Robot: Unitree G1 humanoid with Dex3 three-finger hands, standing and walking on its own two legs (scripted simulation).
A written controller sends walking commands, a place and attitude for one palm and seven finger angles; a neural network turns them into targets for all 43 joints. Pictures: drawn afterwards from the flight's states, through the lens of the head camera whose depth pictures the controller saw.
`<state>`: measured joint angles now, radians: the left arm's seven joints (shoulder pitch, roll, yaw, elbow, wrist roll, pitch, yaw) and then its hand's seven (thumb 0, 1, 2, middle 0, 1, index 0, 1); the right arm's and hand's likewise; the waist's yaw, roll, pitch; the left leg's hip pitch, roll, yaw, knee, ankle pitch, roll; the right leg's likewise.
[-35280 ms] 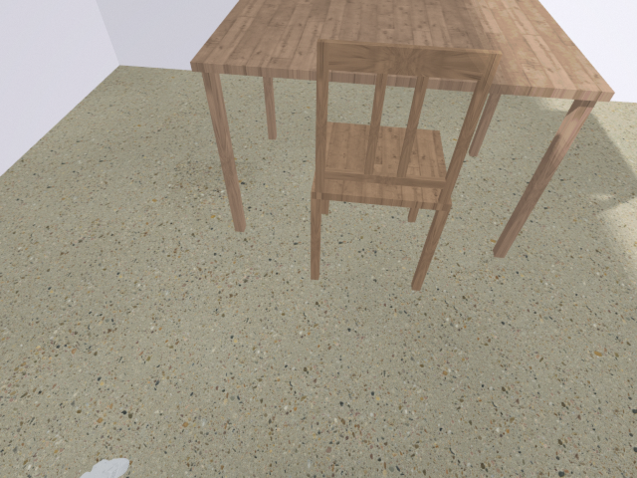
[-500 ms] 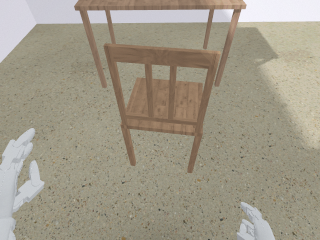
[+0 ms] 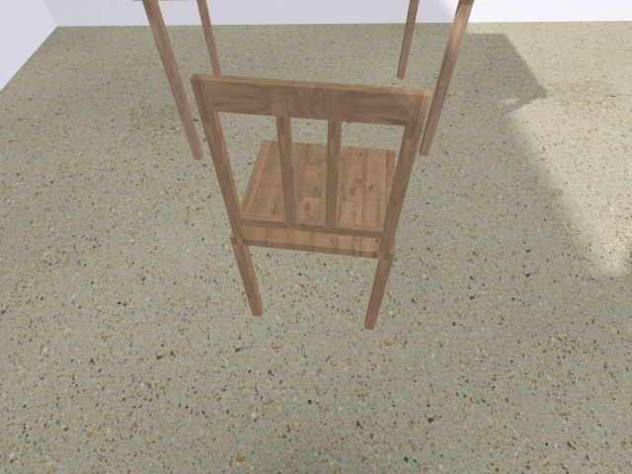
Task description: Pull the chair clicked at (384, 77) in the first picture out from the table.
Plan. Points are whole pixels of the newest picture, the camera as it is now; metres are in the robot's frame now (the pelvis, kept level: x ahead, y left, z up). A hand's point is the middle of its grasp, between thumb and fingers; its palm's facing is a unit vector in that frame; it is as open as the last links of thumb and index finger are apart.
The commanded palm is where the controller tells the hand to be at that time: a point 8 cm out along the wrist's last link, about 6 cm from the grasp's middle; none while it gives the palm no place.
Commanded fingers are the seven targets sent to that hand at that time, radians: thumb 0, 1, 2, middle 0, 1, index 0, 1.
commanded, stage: let the arm hang, fingers relaxed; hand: left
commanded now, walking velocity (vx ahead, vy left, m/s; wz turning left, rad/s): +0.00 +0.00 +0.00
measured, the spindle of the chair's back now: (287, 174) +0.68 +0.09 -0.09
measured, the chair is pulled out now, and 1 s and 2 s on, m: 0.67 0.67 0.67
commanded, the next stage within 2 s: look to check the result in 0.56 s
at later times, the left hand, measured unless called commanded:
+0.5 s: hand out of the picture +0.06 +0.17 -0.17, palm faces -0.03 -0.97 -0.22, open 7.3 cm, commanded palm none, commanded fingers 0.00 0.90 0.90 -0.20 -0.30 -0.20 -0.30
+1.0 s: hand out of the picture +0.05 +0.16 -0.17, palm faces -0.03 -0.98 -0.22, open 7.3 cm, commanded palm none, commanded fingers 0.00 0.90 0.90 -0.20 -0.30 -0.20 -0.30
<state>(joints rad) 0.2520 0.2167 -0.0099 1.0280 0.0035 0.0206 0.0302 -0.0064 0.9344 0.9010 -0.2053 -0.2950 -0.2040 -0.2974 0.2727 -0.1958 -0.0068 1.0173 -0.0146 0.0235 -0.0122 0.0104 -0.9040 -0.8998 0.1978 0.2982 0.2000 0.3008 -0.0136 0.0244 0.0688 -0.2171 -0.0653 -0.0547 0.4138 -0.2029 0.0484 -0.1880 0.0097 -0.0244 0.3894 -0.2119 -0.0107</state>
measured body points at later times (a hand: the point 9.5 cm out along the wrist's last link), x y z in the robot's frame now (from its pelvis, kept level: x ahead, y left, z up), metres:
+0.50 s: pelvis +0.02 -0.01 +0.00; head +0.04 -0.02 +0.45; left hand +0.06 +0.22 -0.15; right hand +0.01 -0.24 -0.16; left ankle +0.01 +0.09 -0.74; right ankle +0.00 -0.11 -0.74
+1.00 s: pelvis +0.03 -0.01 +0.00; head +0.06 -0.02 +0.45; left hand +0.05 +0.21 -0.15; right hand +0.01 -0.24 -0.16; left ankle +0.01 +0.09 -0.74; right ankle +0.00 -0.11 -0.74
